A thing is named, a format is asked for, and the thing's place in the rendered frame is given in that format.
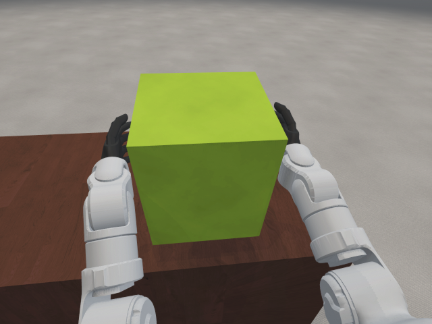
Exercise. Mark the pedestal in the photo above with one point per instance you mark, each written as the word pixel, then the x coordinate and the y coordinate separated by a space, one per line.
pixel 272 278

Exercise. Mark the robot right hand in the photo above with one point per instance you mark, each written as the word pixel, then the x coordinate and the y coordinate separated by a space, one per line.
pixel 287 122

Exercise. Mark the left robot upper arm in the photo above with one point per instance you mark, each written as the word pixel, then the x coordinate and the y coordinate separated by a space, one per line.
pixel 135 309

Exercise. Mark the robot left hand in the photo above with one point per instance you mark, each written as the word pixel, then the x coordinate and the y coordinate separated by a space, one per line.
pixel 115 139

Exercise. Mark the left robot forearm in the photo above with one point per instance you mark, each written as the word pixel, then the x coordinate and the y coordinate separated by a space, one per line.
pixel 112 263

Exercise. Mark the right robot forearm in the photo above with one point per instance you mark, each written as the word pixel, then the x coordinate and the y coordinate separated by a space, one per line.
pixel 335 237

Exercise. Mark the right robot upper arm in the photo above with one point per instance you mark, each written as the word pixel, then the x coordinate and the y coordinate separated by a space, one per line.
pixel 364 294

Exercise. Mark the carton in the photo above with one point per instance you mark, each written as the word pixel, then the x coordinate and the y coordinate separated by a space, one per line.
pixel 205 150

